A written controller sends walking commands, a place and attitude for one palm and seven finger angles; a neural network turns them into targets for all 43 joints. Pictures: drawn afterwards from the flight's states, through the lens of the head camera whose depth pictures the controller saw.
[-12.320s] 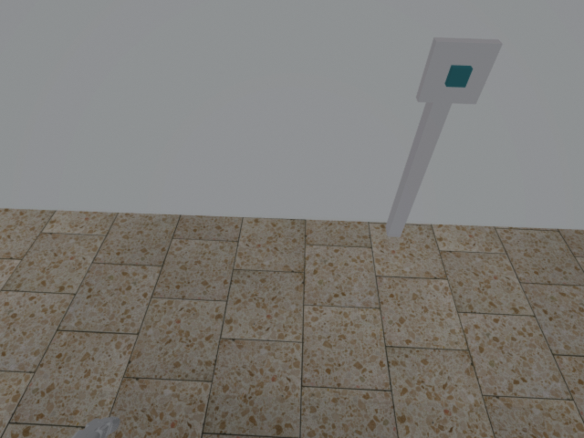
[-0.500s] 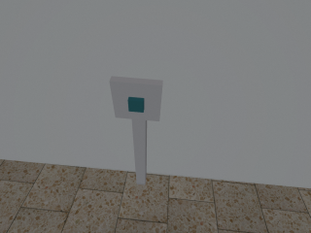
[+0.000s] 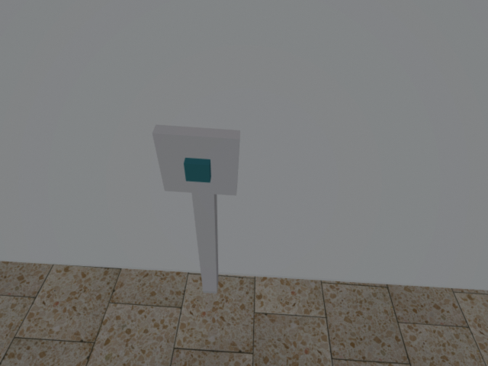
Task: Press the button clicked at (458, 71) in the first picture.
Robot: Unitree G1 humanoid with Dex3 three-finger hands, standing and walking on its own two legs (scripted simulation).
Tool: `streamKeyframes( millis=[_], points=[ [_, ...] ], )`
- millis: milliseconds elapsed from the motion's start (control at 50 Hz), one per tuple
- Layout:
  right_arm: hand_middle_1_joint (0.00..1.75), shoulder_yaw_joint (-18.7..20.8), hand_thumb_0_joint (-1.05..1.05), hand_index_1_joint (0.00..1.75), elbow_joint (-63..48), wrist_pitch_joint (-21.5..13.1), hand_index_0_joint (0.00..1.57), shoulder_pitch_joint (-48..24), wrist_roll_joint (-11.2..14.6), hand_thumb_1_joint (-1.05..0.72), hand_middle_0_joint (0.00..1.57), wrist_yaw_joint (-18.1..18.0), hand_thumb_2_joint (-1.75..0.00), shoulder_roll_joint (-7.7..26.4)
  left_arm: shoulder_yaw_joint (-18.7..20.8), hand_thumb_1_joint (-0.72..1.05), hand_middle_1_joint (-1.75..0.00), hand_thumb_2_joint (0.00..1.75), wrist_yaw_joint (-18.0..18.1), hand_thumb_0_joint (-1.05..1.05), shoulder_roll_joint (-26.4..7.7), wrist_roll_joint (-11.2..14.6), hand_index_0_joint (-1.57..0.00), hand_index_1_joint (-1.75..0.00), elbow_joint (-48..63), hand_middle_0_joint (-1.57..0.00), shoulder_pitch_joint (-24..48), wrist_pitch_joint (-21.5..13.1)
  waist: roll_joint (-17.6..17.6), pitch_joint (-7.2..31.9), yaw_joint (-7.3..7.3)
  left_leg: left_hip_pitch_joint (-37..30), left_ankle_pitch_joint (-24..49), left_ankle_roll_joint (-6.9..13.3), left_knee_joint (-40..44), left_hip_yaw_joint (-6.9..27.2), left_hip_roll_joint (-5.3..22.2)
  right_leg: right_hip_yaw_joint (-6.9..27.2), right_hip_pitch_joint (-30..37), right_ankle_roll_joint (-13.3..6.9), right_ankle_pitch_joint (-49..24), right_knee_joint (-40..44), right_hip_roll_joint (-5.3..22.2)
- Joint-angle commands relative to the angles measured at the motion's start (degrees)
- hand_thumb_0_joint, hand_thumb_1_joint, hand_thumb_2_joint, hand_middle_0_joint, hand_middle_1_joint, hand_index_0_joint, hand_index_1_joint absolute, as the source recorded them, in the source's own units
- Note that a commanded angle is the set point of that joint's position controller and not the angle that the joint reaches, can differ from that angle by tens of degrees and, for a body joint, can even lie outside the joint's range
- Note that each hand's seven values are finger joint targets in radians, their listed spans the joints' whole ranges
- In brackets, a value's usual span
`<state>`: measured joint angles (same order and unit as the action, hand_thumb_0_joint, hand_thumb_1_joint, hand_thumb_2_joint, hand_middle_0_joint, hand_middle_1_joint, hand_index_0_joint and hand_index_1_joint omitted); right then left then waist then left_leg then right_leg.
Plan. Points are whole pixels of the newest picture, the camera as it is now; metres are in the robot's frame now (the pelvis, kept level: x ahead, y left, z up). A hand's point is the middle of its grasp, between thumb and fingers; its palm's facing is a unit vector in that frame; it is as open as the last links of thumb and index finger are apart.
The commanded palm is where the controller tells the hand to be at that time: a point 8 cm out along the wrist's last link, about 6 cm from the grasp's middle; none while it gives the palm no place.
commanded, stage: look again from close up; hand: left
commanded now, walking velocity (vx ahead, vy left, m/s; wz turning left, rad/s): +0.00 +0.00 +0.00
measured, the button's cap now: (198, 169) +0.52 +0.13 +0.00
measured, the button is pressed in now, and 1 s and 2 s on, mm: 0 0 0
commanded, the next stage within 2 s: raise the hand and make a fist in 0.12 s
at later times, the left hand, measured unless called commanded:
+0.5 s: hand (131, 311) +0.20 +0.19 +0.00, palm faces +0.11 -0.99 -0.03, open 6.4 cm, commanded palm +0.12 +0.24 -0.06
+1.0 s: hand (144, 328) +0.19 +0.18 -0.05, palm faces -0.01 -1.00 -0.01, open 3.3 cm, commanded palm +0.15 +0.24 -0.04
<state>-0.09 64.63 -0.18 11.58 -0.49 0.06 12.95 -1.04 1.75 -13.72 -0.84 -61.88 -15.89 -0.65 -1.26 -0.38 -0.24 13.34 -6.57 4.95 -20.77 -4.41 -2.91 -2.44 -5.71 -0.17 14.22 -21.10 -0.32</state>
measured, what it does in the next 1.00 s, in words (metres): lowers itself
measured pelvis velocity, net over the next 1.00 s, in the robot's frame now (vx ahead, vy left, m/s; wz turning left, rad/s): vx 0.00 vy -0.02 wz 0.01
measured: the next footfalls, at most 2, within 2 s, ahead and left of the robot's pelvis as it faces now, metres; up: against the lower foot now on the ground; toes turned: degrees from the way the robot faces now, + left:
none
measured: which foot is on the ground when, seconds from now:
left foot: down 0.00-1.00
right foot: down 0.00-1.00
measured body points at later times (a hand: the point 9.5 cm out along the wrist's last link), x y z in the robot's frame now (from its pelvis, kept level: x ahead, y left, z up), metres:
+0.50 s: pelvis -0.02 +0.00 -0.05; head -0.01 -0.01 +0.40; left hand +0.19 +0.24 +0.00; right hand +0.15 -0.25 -0.13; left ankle +0.06 +0.06 -0.74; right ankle +0.00 -0.10 -0.74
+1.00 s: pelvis +0.00 -0.02 -0.09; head +0.05 -0.02 +0.36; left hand +0.19 +0.23 -0.05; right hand +0.18 -0.23 -0.17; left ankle +0.05 +0.06 -0.74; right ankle +0.00 -0.10 -0.74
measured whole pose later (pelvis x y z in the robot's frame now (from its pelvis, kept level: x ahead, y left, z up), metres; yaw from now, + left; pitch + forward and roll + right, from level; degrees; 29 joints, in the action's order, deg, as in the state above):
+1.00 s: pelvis +0.00 -0.02 -0.09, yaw +1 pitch +14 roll -3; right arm -1.4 30.5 -9.1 13.0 2.2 -3.2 9.8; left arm 10.6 -19.2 -15.0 18.6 1.9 -26.7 -17.0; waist 2.2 8.7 0.6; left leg 53.6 -25.7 3.2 -64.9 -1.0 0.4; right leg -6.1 -46.4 -4.1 31.0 -62.7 -4.5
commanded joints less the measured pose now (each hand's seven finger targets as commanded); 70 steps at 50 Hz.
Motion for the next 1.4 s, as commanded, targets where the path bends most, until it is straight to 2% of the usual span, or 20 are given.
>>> streamKeyframes(
  millis=[0, 180, 200, 220, 240, 260, 280, 300, 340, 420, 480, 580, 640, 760, 840, 880, 960, 1100, 1240, 1380],
  points=[
    [0.30, 1.50, 0.00, 0.30, -2.69, -1.26, 0.20, -1.03, 0.35, -0.90, 0.20, -0.85, -0.90, 9.26, 1.24, 0.90, -0.30, 0.90, 0.45, 0.00, -7.76, -0.19, -0.20, -0.30, 1.59, -0.20, -2.55, -0.57, 1.05, -1.61, 0.58, -3.35, -1.38, -2.15, 4.97, 11.12, 9.80, 6.00, -4.67, -1.67, -2.59, 4.73, 7.51],
    [0.30, 1.48, 0.00, 0.30, -2.35, -1.36, 0.20, -0.82, 0.35, -0.90, 0.20, -0.98, -0.90, 9.11, 1.21, 0.90, -0.30, 0.90, 0.48, 0.00, -7.25, -0.20, -0.20, -0.30, 1.65, -0.20, -1.88, -0.38, 1.07, -1.84, 0.58, -4.00, -0.42, -2.24, 5.34, 11.25, 9.98, 5.98, -4.42, -1.36, -3.05, 4.76, 7.34],
    [0.30, 0.29, 0.00, 0.30, -6.55, -1.94, 0.20, -0.42, 0.14, -0.90, 0.20, -0.92, -0.90, 5.74, 0.17, 0.90, -0.30, 0.90, 2.82, 0.00, -2.47, -1.09, -0.20, -0.30, 1.23, -0.20, -5.07, -1.65, 3.82, -5.49, 0.37, -1.98, 7.86, -3.52, -5.39, 7.93, 9.26, 6.32, -7.76, -1.13, -10.22, 3.13, 8.03],
    [0.30, 3.74, 0.00, 0.30, -26.76, -8.61, 0.20, 2.83, 3.58, -0.90, 0.20, -2.49, -0.90, 14.24, 19.56, 0.90, -0.33, 0.90, 2.76, 0.00, -23.65, 9.29, -0.23, -0.33, 84.48, -0.23, 34.14, -12.82, 12.66, 23.47, -6.16, -22.47, 8.51, -6.41, -1.72, 10.94, 3.87, -0.93, -8.69, -1.29, -12.28, -3.48, 1.10],
    [0.30, 0.28, 0.00, 0.30, -24.98, -14.47, 0.20, -1.40, 3.03, -0.90, 0.20, -3.61, -0.90, 10.15, 13.13, 0.90, -0.36, 0.90, 2.72, 0.00, -16.58, 6.36, -0.25, -0.36, 75.47, -0.25, 8.51, -11.42, 22.56, 20.96, 0.67, -27.46, 9.87, -7.88, 1.94, 14.40, 9.04, -1.07, -14.94, -1.92, 0.02, -11.56, 0.52],
    [0.30, 0.85, 0.00, 0.30, -21.20, -15.35, 0.20, -1.41, 2.26, -0.90, 0.20, -4.18, -0.90, 10.66, 11.65, 0.90, -0.39, 0.90, 5.00, 0.00, -12.44, 7.61, -0.28, -0.39, 68.51, -0.28, 4.47, -9.32, 20.76, 17.34, 0.21, -19.21, -1.13, -10.00, 4.36, 15.06, 8.12, -1.35, -17.26, -1.59, 6.73, -14.50, 0.56],
    [0.30, 0.41, 0.00, 0.30, -21.75, -15.25, 0.20, -0.20, 2.99, -0.90, 0.20, -3.34, -0.90, 6.14, 0.68, 0.90, -0.42, 0.90, 3.90, 0.00, 4.72, 9.22, -0.31, -0.42, 58.28, -0.31, -9.88, -5.71, 13.99, 7.12, -2.03, -13.97, -8.94, -8.67, 5.82, 14.35, 8.19, -2.33, -21.04, -1.46, 7.71, -15.19, -0.01],
    [0.30, 1.28, 0.00, 0.30, -26.72, -15.74, 0.20, -0.86, 2.65, -0.90, 0.20, -2.65, -0.90, 9.55, 3.49, 0.90, -0.45, 0.90, 3.10, 0.00, 0.90, 11.15, -0.34, -0.45, 66.55, -0.34, 1.21, -7.87, 10.41, 1.56, -2.33, -5.69, -16.26, -7.18, 4.00, 14.94, 6.92, -2.15, -21.16, -1.45, 7.21, -14.36, 0.46],
    [0.30, 2.94, 0.00, 0.30, -28.53, -15.57, 0.20, -1.90, 1.64, -0.90, 0.20, -2.65, -0.90, 10.55, 7.26, 0.90, -0.51, 0.90, -0.18, 0.00, 0.33, 11.29, -0.39, -0.51, 55.17, -0.39, -6.20, -13.30, -1.60, -2.30, -1.88, 4.76, -19.81, -5.82, -4.94, 13.31, 5.08, -3.59, -26.37, -1.46, 9.17, -11.50, -0.41],
    [0.30, 4.13, 0.00, 0.30, -34.20, -15.31, 0.20, -5.91, 1.19, -0.90, 0.20, -1.51, -0.90, 9.82, 10.15, 0.90, -0.63, 0.90, -13.24, 0.00, 1.87, 16.56, -0.50, -0.63, 45.65, -0.50, -16.77, -28.96, -20.40, 0.73, 1.62, 26.47, -19.57, -5.15, -23.82, 7.01, 2.11, -0.40, -36.99, -1.45, 22.72, -19.68, -0.05],
    [0.30, 5.21, 0.00, 0.30, -39.84, -15.99, 0.20, -6.89, 2.13, -0.90, 0.20, 0.08, -0.90, 10.43, 11.94, 0.90, -0.72, 0.90, -23.77, 0.00, -1.18, 18.81, -0.58, -0.72, 45.85, -0.58, -18.04, -36.15, -10.46, 5.46, 2.75, 32.59, -18.72, -5.31, -32.11, 5.38, 1.33, 5.10, -37.74, -2.37, 22.44, -25.00, 1.08],
    [0.30, 4.71, 0.00, 0.30, -46.36, -14.91, 0.20, -6.54, 2.14, -0.90, 0.20, -0.95, -0.90, 9.14, 19.10, 0.90, -0.87, 0.90, -21.67, 0.00, -9.82, 20.72, -0.72, -0.87, 71.17, -0.72, -9.07, -33.10, 9.70, 21.19, 4.79, 28.21, -22.47, -4.06, -32.08, 7.99, 2.85, 5.70, -39.31, -2.39, 21.20, -31.10, -0.64],
    [0.30, 4.08, 0.00, 0.30, -45.43, -14.57, 0.20, -3.89, 1.74, -0.90, 0.20, -2.10, -0.90, 6.72, 16.95, 0.90, -0.96, 0.90, -15.75, 0.00, -9.27, 19.42, -0.81, -0.96, 88.00, -0.81, -7.48, -36.10, 15.79, 22.77, 2.51, 21.57, -16.24, -3.18, -32.61, 9.47, 3.95, 4.08, -40.02, -2.99, 12.56, -32.13, -1.92],
    [0.30, 2.94, 0.00, 0.30, -40.36, -14.61, 0.20, -2.16, 1.38, -0.90, 0.20, -3.17, -0.90, 7.84, 8.74, 0.90, -1.14, 0.90, -17.43, 0.00, -4.21, 16.84, -0.97, -1.14, 76.62, -0.97, -6.10, -35.64, 6.61, 11.66, -4.32, 31.95, -16.68, -2.26, -39.25, 10.86, 4.16, 3.25, -47.72, -1.91, 13.66, -32.38, -2.80],
    [0.30, 3.35, 0.00, 0.30, -43.35, -13.80, 0.20, -2.31, 3.46, -0.90, 0.20, -4.15, -0.90, 8.31, 13.13, 0.90, -1.26, 0.90, -23.22, 0.00, -7.73, 18.39, -1.08, -1.26, 68.87, -1.08, -13.96, -24.64, -0.57, 18.54, -0.11, 33.54, -14.11, -2.05, -38.23, 8.45, 3.30, 6.16, -37.47, -0.74, 13.55, -28.12, -1.49],
    [0.30, 3.34, 0.00, 0.30, -45.07, -13.24, 0.20, -2.74, 3.89, -0.90, 0.20, -4.38, -0.90, 7.45, 17.65, 0.90, -1.32, 0.90, -23.39, 0.00, -9.58, 20.70, -1.13, -1.32, 72.31, -1.13, -16.38, -20.21, 0.67, 25.32, 2.88, 30.60, -8.96, -2.18, -37.09, 7.83, 2.91, 6.70, -29.99, -0.06, 6.73, -28.20, -0.75],
    [0.30, 3.09, 0.00, 0.30, -44.36, -12.15, 0.20, -3.14, 2.88, -0.90, 0.20, -4.52, -0.90, 4.91, 23.42, 0.90, -1.44, 0.90, -17.85, 0.00, -10.20, 22.59, -1.24, -1.44, 79.12, -1.24, -16.37, -21.44, -0.51, 26.60, 4.50, 27.66, -2.17, -2.75, -35.69, 8.39, 3.38, 4.45, -26.12, 0.71, -6.57, -30.58, -1.10],
    [0.30, 3.14, 0.00, 0.30, -41.63, -12.77, 0.20, -1.54, 2.18, -0.90, 0.20, -3.28, -0.90, 6.96, 13.51, 0.90, -1.50, 0.90, -18.01, 0.00, -5.02, 18.75, -1.30, -1.50, 72.13, -1.30, -12.88, -28.93, 2.52, 14.25, -1.22, 30.38, -9.53, -2.89, -36.73, 8.89, 3.89, 3.29, -40.20, -0.30, 5.24, -30.66, -1.46],
    [0.30, 3.11, 0.00, 0.30, -44.31, -13.45, 0.20, -0.85, 2.95, -0.90, 0.20, -4.19, -0.90, 7.58, 18.32, 0.90, -1.50, 0.90, -17.94, 0.00, -11.03, 20.49, -1.30, -1.50, 81.91, -1.30, -10.95, -27.53, 7.10, 22.79, 1.59, 22.19, -8.95, -2.76, -31.70, 8.89, 3.83, 2.08, -34.92, -1.52, 8.07, -28.44, -2.11],
    [0.30, 2.38, 0.00, 0.30, -43.81, -11.40, 0.20, -1.12, 2.61, -0.90, 0.20, -3.79, -0.90, 8.22, 15.01, 0.90, -1.50, 0.90, -14.46, 0.00, -6.55, 18.64, -1.30, -1.50, 72.91, -1.30, -10.42, -25.11, 3.67, 13.10, -0.55, 24.15, -14.47, -3.18, -29.04, 10.45, 4.10, -0.81, -38.93, -1.57, 10.89, -27.86, -2.83]
  ],
)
